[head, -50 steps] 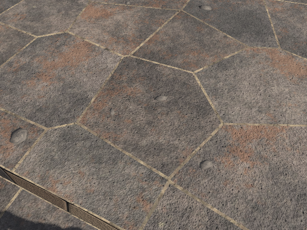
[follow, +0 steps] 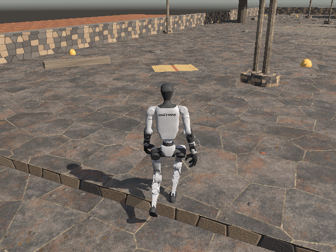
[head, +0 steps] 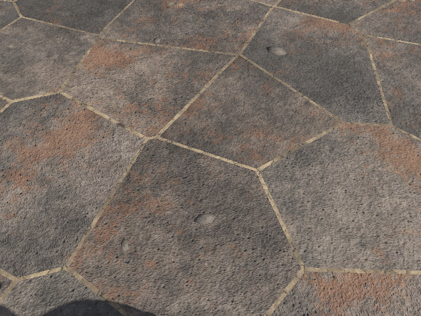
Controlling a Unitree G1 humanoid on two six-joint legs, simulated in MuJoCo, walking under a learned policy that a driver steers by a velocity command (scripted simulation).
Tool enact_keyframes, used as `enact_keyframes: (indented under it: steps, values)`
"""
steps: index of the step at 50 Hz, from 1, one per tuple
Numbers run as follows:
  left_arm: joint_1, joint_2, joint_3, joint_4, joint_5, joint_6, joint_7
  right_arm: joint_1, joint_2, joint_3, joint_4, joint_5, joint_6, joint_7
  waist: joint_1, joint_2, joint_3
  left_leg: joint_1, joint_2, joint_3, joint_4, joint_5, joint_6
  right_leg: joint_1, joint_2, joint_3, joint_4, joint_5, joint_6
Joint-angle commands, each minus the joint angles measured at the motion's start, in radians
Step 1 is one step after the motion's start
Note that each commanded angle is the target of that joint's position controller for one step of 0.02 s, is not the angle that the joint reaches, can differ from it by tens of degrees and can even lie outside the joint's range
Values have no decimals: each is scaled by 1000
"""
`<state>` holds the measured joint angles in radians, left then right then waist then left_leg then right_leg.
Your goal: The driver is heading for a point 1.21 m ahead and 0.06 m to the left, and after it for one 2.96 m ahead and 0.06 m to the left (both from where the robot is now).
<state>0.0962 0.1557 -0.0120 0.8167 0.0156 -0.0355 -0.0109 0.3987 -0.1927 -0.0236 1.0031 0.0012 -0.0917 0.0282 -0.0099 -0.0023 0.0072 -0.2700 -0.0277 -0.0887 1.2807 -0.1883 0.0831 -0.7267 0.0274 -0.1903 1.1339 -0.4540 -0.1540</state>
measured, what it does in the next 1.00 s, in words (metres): climbs: left foot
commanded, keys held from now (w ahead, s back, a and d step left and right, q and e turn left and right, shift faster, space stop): w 1.00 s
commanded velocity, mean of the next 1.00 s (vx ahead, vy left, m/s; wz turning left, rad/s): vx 0.50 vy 0.00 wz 0.00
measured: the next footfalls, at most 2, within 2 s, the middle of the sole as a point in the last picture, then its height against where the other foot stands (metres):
left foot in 0.52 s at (187, 306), level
right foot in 1.02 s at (262, 214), level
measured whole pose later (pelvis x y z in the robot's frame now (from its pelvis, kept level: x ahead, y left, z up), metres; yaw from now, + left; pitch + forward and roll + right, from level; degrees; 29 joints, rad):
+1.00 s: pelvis +0.61 -0.04 +0.08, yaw -1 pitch +4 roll +2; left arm -0.01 0.22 0.01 0.76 -0.01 -0.11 -0.04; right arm 0.44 -0.25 -0.05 0.95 0.01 -0.06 0.00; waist -0.09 -0.03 0.00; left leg 0.04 -0.03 0.03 0.33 -0.42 0.01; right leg -0.55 -0.05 -0.02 0.50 -0.02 -0.06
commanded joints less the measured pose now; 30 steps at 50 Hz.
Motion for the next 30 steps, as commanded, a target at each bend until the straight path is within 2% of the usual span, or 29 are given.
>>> enact_keyframes:
  steps: [1, 2, 3, 4, 5, 6, 7, 8, 9, 10, 11, 12, 14, 16, 18, 20, 22, 23, 24, 25, 26, 27, 28, 29, 30]
  values:
    - [143, -5, 14, 63, 9, -68, -42, -100, 5, 6, -168, 24, -20, 1, 28, 66, -58, -473, 30, -84, 469, 14, 63, 352, -318, 783, -773, 0, -58]
    - [136, -41, 3, 105, 27, -84, -55, -81, -15, 5, -172, 26, -8, -9, -16, 53, -49, -447, 54, -89, 505, 13, 83, 281, -282, 655, -761, 91, -50]
    - [154, -50, 2, 134, 25, -96, -59, -63, -24, 7, -180, 31, 1, -14, -41, 30, -32, -462, 63, -110, 461, 37, 104, 274, -245, 549, -780, 166, -35]
    - [179, -40, 0, 157, 22, -96, -60, -50, -14, 13, -179, 33, 14, -19, -48, -20, -22, -528, 41, -110, 524, 24, 115, 312, -237, 496, -801, 231, -37]
    - [202, -33, -2, 177, 12, -95, -59, -55, -9, 18, -185, 35, 18, -19, -61, -14, -2, -590, 39, -116, 493, 36, 125, 339, -205, 414, -815, 296, -18]
    - [206, -15, 1, 189, -2, -93, -56, -81, 6, 31, -207, 24, 19, -15, -77, 6, 11, -635, 44, -123, 409, 98, 124, 335, -176, 342, -808, 313, 16]
    - [192, 23, 7, 176, -5, -91, -52, -115, -15, 32, -219, 31, 24, -14, -76, 13, 39, -629, 45, -78, 234, 124, 104, 308, -141, 257, -854, 328, 31]
    - [203, 31, 10, 171, -14, -85, -39, -209, -22, 36, -249, 15, 24, -14, -50, 20, 38, -578, 46, -34, 62, 174, 74, 288, -108, 191, -888, 394, 43]
    - [237, 46, 8, 168, -11, -88, -25, -233, -42, 30, -255, 4, 24, -11, -32, -8, -2, -526, 41, 45, -30, 237, 48, 317, -96, 157, -924, 486, 37]
    - [263, 63, 5, 173, -11, -94, -12, -261, -51, 24, -264, -3, 15, -8, -28, -51, -42, -501, 63, 83, -106, 284, 22, 380, -103, 169, -940, 598, 31]
    - [299, 90, 10, 178, -15, -97, 1, -292, -60, 19, -269, 3, 10, -6, -11, -63, -56, -520, 72, 104, -173, 306, 2, 468, -112, 169, -949, 677, 37]
    - [329, 119, 15, 184, -20, -98, 15, -344, -61, 19, -281, 9, 8, -2, 15, -59, -52, -523, 83, 116, -283, 332, -9, 533, -121, 176, -956, 721, 54]
    - [419, 138, 21, 201, -24, -94, 37, -472, -41, 22, -308, 23, 8, 5, 80, -42, -27, -577, 78, 140, -450, 324, -26, 696, -159, 210, -973, 767, 87]
    - [461, 150, 26, 206, -22, -82, 47, -531, -39, 18, -326, 33, 7, 17, 99, -68, -1, -605, 72, 141, -578, 301, -30, 828, -196, 230, -979, 785, 98]
    - [478, 157, 32, 210, -21, -67, 47, -584, -48, 11, -344, 42, -1, 28, 100, -88, 27, -573, 53, 157, -682, 259, -19, 893, -216, 216, -966, 853, 94]
    - [468, 176, 40, 204, -16, -59, 46, -599, -59, 3, -350, 40, -11, 41, 81, -100, 30, -488, 20, 186, -748, 217, 6, 922, -225, 196, -916, 1046, 87]
    - [452, 199, 51, 200, -13, -51, 55, -570, -88, -11, -344, 38, -17, 45, 37, -130, 4, -386, -17, 198, -775, 163, 36, 961, -243, 193, -832, 1286, 77]
    - [437, 214, 58, 193, -8, -46, 59, -516, -114, -23, -327, 35, -18, 43, 6, -148, -20, -326, -35, 203, -790, 135, 52, 982, -251, 197, -766, 1392, 74]
    - [407, 228, 66, 179, -5, -39, 59, -418, -147, -38, -294, 34, -17, 37, -44, -168, -65, -219, -44, 199, -824, 129, 73, 984, -250, 200, -653, 1458, 77]
    - [343, 241, 70, 158, -5, -38, 52, -249, -178, -57, -246, 26, -16, 27, -134, -176, -137, 25, -16, 157, -863, 218, 110, 872, -233, 192, -481, 1435, 78]
    - [283, 213, 59, 120, 3, -51, 38, -41, -229, -73, -196, 2, -8, 7, -213, -111, -272, 382, 144, -11, -802, 203, 169, 610, -180, 185, -215, 1095, 62]
    - [433, 48, 18, 116, 4, -71, 14, 1, -270, -81, -184, -24, -8, 2, -100, 181, -394, 781, 423, -502, -802, 144, 373, 130, 29, 225, 182, 77, 130]
    - [389, 133, 35, 121, -24, -102, -1, -27, -186, -65, -176, -12, 0, -10, -125, 133, -376, 702, 415, -635, -947, -17, 364, 28, 24, 366, 332, -72, 94]
    - [267, 209, 58, 69, -59, -119, -6, -126, -145, -53, -190, 4, -2, -14, -95, 112, -179, 516, 370, -456, -1008, -21, 305, -31, -35, 358, 317, 15, 81]
    - [203, 213, 59, 46, -64, -122, 1, -189, -107, -40, -195, 5, -8, -7, -51, 27, -92, 359, 326, -326, -1055, 54, 262, -9, -77, 314, 272, 89, 79]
